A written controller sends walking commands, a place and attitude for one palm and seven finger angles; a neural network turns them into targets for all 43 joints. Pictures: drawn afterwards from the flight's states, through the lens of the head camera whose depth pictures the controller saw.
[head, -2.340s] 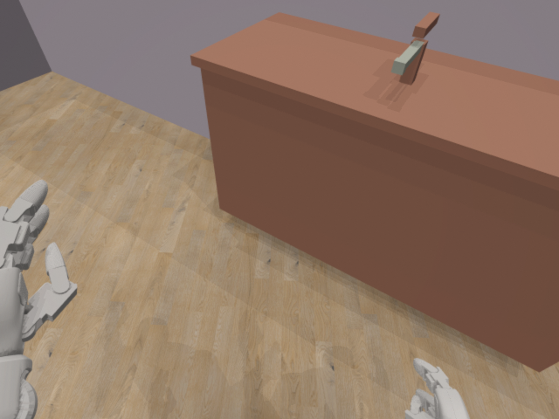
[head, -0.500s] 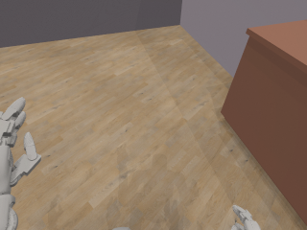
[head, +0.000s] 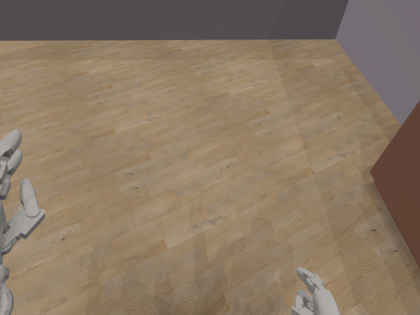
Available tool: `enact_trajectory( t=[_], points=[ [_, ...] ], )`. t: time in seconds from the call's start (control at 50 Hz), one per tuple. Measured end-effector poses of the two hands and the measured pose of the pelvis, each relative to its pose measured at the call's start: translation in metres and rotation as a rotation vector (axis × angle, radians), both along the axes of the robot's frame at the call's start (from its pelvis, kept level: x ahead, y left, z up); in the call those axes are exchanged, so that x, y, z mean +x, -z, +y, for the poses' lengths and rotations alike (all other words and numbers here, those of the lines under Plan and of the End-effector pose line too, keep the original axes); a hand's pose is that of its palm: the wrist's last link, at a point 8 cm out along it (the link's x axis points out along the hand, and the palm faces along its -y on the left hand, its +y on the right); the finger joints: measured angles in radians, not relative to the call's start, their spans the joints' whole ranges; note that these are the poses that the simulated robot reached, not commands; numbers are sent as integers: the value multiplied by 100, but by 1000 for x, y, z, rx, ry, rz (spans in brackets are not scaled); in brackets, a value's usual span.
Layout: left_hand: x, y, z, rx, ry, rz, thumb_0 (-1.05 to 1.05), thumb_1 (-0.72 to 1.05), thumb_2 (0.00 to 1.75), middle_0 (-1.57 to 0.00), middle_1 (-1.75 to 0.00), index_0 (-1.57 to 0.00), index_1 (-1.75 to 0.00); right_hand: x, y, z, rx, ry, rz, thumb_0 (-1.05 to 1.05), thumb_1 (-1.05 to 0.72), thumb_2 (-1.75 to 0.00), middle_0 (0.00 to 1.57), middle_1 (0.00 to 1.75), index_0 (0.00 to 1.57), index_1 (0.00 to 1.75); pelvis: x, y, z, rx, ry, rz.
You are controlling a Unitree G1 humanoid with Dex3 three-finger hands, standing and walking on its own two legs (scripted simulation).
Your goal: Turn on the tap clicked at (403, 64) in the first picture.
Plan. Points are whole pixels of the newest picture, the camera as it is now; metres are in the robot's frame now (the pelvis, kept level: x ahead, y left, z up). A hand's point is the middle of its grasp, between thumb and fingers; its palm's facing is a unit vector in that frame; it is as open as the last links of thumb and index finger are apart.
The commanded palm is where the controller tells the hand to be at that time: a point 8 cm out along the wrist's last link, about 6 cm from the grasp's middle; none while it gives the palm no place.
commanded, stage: walk around to get in front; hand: left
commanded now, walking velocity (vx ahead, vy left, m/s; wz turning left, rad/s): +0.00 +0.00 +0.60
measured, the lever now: out of the picture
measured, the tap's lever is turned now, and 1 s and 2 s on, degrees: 0 0 0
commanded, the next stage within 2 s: none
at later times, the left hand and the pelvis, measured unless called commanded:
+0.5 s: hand out of the picture +0.09 +0.32 +0.19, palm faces +0.66 -0.66 -0.36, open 7.4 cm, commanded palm +0.03 +0.34 +0.18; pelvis -0.03 +0.02 +0.01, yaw +19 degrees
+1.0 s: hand out of the picture +0.12 +0.33 +0.19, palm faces +0.76 -0.47 -0.45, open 7.4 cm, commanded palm +0.05 +0.34 +0.18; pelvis +0.06 +0.02 +0.01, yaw +32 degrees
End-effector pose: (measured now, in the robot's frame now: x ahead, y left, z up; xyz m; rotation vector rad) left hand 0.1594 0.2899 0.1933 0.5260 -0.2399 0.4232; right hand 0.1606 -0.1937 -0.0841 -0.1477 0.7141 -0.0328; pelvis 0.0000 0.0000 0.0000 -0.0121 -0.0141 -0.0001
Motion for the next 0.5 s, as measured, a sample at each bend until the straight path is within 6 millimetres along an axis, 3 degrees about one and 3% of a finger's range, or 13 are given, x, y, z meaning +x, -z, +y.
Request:
enact_trajectory(
  t=[0.06,0.14,0.28,0.38,0.5],
  points=[
    [-16,6,-6,-47,-43,16,1,89,90,-21,-30,-21,-31,-2,6,-9,-31,-53,41,1,-90,-90,21,30,20,30,-10,-2,-4,12,-50,-9],
    [-35,8,-7,-72,-65,31,1,89,90,-21,-30,-21,-31,-7,0,-23,-85,-48,70,2,-90,-90,21,30,20,30,-15,-9,-5,35,-110,-11],
    [-72,-6,20,-19,-126,-58,1,88,90,-21,-31,-22,-31,2,-17,-30,-214,-87,49,2,-90,-90,21,30,20,30,-25,-7,4,35,-205,21],
    [-98,-4,46,3,-177,-158,1,89,90,-21,-30,-21,-31,14,-18,-5,-223,-121,-17,2,-90,-90,20,30,20,30,-35,8,20,37,-248,-1],
    [-116,-11,52,3,-218,-143,1,89,90,-21,-30,-21,-31,11,-18,49,-80,-219,3,2,-90,-90,20,30,20,30,-32,-5,22,-12,-324,-16]
  ],
)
